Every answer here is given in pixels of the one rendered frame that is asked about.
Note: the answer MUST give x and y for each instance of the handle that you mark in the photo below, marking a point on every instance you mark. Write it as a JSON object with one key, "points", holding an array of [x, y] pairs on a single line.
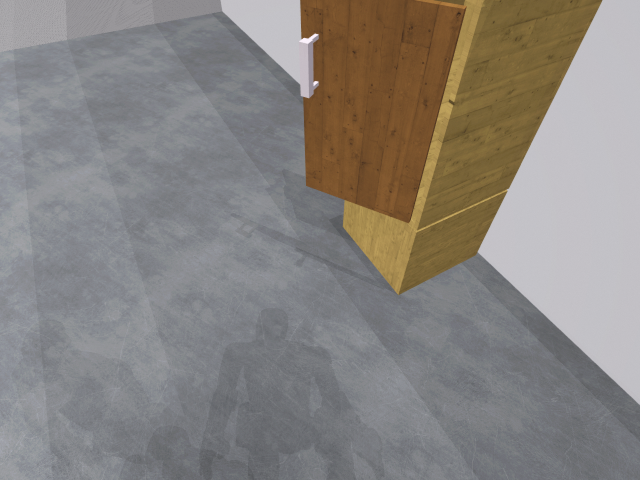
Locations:
{"points": [[307, 84]]}

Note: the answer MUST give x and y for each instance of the cupboard door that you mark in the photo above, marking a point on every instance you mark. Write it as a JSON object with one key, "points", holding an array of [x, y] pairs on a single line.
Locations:
{"points": [[382, 68]]}

